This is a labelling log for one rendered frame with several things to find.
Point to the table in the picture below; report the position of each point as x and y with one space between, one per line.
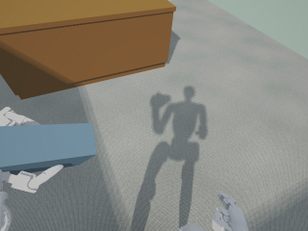
53 45

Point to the sponge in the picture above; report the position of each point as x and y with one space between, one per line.
34 148

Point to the left robot forearm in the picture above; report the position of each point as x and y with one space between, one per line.
6 215

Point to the left robot hand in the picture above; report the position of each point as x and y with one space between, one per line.
23 181

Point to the right robot hand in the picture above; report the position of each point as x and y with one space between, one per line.
234 220

